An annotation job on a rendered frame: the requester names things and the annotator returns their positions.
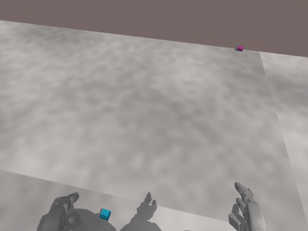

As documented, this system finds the right robot hand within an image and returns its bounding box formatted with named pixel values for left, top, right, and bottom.
left=229, top=182, right=268, bottom=231

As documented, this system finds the left robot hand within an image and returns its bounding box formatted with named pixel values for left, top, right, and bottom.
left=41, top=192, right=84, bottom=231

